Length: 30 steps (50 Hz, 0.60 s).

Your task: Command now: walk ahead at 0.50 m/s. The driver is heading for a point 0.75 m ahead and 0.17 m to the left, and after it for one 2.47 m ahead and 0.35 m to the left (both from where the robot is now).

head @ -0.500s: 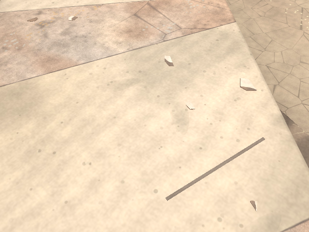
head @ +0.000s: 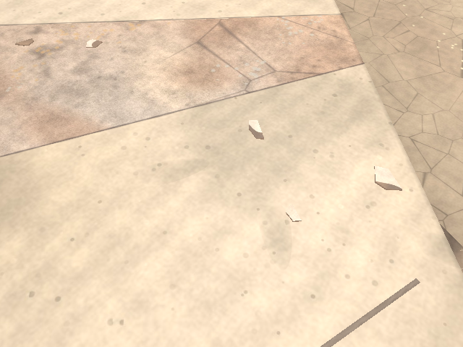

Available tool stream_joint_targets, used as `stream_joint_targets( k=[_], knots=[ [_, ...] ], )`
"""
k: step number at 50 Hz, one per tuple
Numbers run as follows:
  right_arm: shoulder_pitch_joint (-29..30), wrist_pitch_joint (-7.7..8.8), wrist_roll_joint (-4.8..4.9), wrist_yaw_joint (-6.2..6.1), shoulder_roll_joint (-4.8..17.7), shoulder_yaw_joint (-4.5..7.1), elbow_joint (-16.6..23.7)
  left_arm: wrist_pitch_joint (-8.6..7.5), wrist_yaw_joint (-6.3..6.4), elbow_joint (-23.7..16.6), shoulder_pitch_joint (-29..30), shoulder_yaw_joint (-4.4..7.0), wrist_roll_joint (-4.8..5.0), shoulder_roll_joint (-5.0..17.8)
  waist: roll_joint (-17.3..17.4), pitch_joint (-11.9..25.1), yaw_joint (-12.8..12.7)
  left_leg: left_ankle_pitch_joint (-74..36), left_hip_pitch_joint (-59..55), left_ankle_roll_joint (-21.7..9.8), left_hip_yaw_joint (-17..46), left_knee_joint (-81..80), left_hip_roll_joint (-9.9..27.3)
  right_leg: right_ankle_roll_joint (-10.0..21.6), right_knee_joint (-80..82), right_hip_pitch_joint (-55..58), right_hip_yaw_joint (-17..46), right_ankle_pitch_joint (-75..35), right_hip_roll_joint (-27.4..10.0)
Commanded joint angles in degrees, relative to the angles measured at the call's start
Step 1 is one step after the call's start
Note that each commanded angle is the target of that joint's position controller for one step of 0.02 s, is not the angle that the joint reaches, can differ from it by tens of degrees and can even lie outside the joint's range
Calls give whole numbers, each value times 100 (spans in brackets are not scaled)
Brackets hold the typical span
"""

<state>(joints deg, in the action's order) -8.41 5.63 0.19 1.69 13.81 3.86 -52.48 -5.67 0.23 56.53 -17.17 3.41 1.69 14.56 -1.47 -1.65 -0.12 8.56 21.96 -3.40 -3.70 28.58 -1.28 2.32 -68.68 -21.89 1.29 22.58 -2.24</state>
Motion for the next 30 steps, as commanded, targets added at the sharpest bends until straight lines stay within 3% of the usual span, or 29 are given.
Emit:
stream_joint_targets(
  k=[1, 3, 5, 7, 11, 16, 19, 20, 21, 22, 23, 24, 25, 26, 27, 28, 30],
  knots=[
    [-233, 72, -85, 9, 441, 57, 127, 0, 61, -385, 0, 161, -46, 467, 619, 458, -16, -295, -1307, -982, 1884, -1757, 1518, 81, 94, -1291, 287, -560, -650],
    [-410, 101, -54, -22, 599, 93, 26, 108, 78, -396, -19, 146, -68, 295, 576, 289, -95, -540, -1018, -1081, 1580, -2023, 1477, 7, 484, -1272, 218, -766, -707],
    [-581, 104, -51, -100, 771, 130, -41, 136, 91, -541, 377, 167, -114, 344, 450, 122, -53, -760, -1079, -1109, 1378, -2172, 1474, -111, 1072, -1650, 196, -1303, -731],
    [-742, 72, -29, -164, 801, 129, -93, 127, 67, -658, 761, 169, -143, 328, 423, 43, 33, -890, -1234, -1014, 1146, -2225, 1390, -183, 1749, -1853, 161, -1972, -704],
    [-1083, 35, 33, -212, 839, 121, -203, 82, -20, -851, 1537, 101, -102, 198, 471, -127, 278, -850, -1389, -805, 706, -2257, 1189, -194, 3051, -1595, -96, -2896, -449],
    [-1531, -83, 79, -230, 911, 163, -443, 29, -175, -1131, 2225, 43, -44, 247, 502, -354, 474, -943, -2302, -763, 739, -1888, 1543, -66, 3766, -1758, -126, -2495, -305],
    [-1384, -164, 96, -260, 1030, 219, -450, -25, -239, -1130, 1894, 115, -35, 483, 670, -133, 163, -2110, -2641, -600, 744, -1321, 1689, 171, 3987, -1091, -257, -1869, -97],
    [-1226, -191, 111, -263, 1043, 220, -414, -36, -231, -984, 1356, 202, -55, 635, 701, 194, -165, -3079, -2580, -494, 582, -705, 1543, 290, 4104, -277, -444, -1852, 107],
    [-1173, -210, 95, -262, 894, 163, -372, -35, -195, -668, 369, 353, -80, 923, 575, 802, -578, -3381, -2139, -327, 341, 438, 1216, 472, 4055, 1124, -450, -1982, 154],
    [-1274, -201, -30, -261, 674, 59, -229, -17, -132, -470, -686, 473, -150, 1396, -246, 1703, -837, -1575, -851, -98, 49, 2391, 820, 867, 3938, 2922, 960, -2047, -1039],
    [-1950, -63, 13, -191, -72, -142, -239, -4, -188, -352, -848, 488, -145, 1613, -1731, 2323, -406, 2298, 1295, 178, 415, 4110, -235, 1725, 4797, 4517, 3698, -861, -2100],
    [-1523, 57, 172, -164, 576, -2, -287, -18, -188, -427, -706, 328, -111, 1031, -1010, 2017, -619, 2452, 1932, 55, 1146, 4770, 62, 1465, 5091, 4288, 3717, -265, -1964],
    [-1000, 122, 293, -154, 817, 65, -125, -38, -159, -530, -224, 256, -116, 796, -713, 1255, -572, 1931, 2230, -53, 1064, 4818, 320, 1190, 5163, 3537, 2805, -561, -1828],
    [-767, 113, 281, -199, 785, 71, -97, -54, -154, -623, 232, 200, -155, 670, -206, 872, -373, 1381, 1973, -50, 936, 4563, 629, 1047, 5324, 2693, 2124, -1109, -1646],
    [-668, 56, 206, -237, 732, 117, -102, -78, -163, -638, 504, 157, -198, 496, -121, 544, -219, 1048, 1737, -32, 934, 4220, 798, 961, 5531, 2034, 1604, -1429, -1454],
    [-821, -38, 195, -238, 639, 137, -137, -105, -166, -609, 606, 122, -260, 385, -297, 474, -38, 821, 1380, -37, 1002, 4033, 939, 879, 5707, 1643, 1239, -1564, -1333],
    [-969, -188, 212, -240, 411, 132, -187, -139, -145, -509, 539, 130, -264, 384, -328, 317, 76, 656, 1229, -1, 1008, 3794, 986, 891, 5992, 1303, 763, -1780, -1247]
  ],
)
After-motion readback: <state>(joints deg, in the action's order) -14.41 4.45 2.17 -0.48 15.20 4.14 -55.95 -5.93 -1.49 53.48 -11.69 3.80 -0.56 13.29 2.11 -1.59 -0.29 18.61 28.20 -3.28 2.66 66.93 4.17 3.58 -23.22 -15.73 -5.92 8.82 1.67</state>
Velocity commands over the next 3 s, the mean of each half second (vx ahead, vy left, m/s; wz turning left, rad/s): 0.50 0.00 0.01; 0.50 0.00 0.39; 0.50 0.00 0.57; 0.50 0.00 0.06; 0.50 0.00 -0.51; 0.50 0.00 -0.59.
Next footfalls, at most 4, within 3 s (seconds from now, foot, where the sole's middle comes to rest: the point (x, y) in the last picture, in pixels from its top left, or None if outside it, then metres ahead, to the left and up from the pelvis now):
0.42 right None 0.42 -0.16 -0.77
1.00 left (200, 270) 0.70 0.11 -0.77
1.48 right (224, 183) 1.04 0.04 -0.77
1.94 left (128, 174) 1.07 0.39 -0.77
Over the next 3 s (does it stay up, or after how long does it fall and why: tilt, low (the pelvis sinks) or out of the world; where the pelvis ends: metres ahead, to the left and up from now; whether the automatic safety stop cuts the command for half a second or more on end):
stays up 1.57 0.38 -0.01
